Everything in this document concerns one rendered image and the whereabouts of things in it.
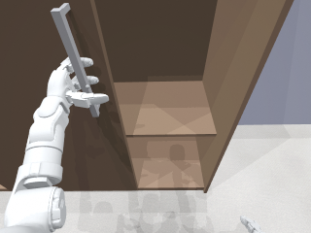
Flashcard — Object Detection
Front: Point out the left robot forearm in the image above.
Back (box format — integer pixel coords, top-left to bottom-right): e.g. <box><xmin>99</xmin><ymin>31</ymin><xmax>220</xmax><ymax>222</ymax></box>
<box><xmin>4</xmin><ymin>96</ymin><xmax>70</xmax><ymax>227</ymax></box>

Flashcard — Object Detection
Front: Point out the left robot upper arm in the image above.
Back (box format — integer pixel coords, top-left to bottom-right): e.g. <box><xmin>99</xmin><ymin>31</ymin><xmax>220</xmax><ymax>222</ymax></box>
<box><xmin>0</xmin><ymin>186</ymin><xmax>67</xmax><ymax>233</ymax></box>

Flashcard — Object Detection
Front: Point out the robot right hand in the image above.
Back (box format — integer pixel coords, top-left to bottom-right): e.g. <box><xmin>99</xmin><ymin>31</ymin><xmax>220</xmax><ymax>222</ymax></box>
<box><xmin>240</xmin><ymin>216</ymin><xmax>265</xmax><ymax>233</ymax></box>

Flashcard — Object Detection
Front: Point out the robot left hand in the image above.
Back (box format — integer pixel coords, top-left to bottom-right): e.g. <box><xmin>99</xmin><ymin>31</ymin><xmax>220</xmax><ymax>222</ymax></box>
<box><xmin>47</xmin><ymin>57</ymin><xmax>109</xmax><ymax>109</ymax></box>

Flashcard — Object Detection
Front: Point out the handle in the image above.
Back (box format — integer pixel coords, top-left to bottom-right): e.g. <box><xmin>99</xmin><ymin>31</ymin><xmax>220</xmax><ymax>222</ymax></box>
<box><xmin>51</xmin><ymin>3</ymin><xmax>100</xmax><ymax>117</ymax></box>

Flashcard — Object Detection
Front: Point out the wardrobe door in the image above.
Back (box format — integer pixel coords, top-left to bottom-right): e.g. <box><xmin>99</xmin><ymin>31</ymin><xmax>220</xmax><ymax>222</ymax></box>
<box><xmin>0</xmin><ymin>0</ymin><xmax>138</xmax><ymax>191</ymax></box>

